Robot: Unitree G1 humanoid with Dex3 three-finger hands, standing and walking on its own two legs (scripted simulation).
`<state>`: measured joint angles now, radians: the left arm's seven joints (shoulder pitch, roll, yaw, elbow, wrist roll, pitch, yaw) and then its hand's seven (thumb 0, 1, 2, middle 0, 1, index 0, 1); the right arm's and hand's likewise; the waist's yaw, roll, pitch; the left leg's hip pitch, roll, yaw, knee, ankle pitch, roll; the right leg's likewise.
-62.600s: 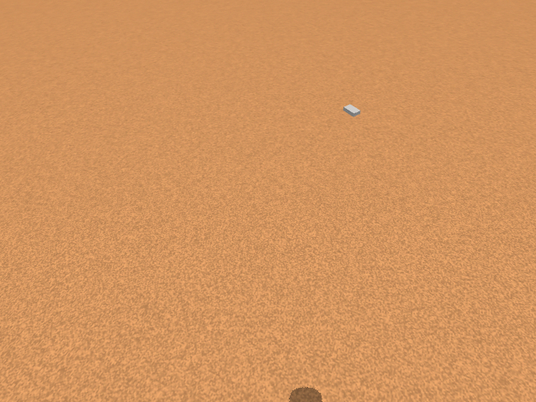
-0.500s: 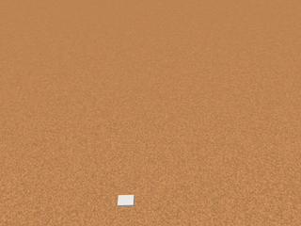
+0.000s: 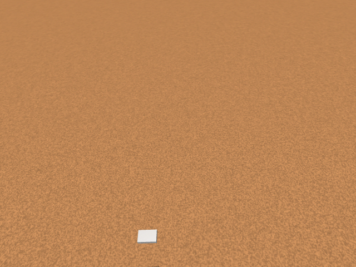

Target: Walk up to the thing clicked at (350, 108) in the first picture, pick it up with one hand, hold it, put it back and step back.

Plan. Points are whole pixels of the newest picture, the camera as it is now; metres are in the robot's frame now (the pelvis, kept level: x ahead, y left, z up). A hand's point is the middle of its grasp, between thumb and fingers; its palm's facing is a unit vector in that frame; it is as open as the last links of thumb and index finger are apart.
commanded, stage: stand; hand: left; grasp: from above
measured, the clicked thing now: (147, 236) +0.43 +0.23 -0.77
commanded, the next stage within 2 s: step back in 0.04 s
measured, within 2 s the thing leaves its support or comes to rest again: neither
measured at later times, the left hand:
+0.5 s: hand out of the picture +0.09 +0.31 -0.18, palm faces -0.03 -0.93 -0.36, open 7.3 cm
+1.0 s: hand out of the picture -0.05 +0.29 -0.15, palm faces -0.05 -0.91 -0.41, open 7.3 cm
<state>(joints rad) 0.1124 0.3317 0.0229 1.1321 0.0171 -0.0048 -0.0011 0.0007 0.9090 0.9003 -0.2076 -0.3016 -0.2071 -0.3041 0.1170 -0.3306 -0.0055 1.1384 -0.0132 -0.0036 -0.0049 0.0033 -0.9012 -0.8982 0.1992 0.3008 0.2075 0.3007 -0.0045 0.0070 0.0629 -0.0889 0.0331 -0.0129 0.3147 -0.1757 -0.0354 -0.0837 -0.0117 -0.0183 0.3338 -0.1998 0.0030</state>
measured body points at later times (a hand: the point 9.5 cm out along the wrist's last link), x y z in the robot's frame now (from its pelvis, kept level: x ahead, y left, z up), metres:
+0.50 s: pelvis -0.06 +0.05 -0.02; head +0.01 +0.08 +0.42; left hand +0.09 +0.36 -0.16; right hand +0.00 -0.27 -0.13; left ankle -0.05 +0.15 -0.75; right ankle -0.08 -0.10 -0.68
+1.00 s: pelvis -0.17 +0.03 -0.02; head -0.12 +0.01 +0.43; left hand -0.05 +0.33 -0.12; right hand -0.10 -0.30 -0.15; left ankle -0.20 +0.17 -0.67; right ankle -0.14 -0.08 -0.75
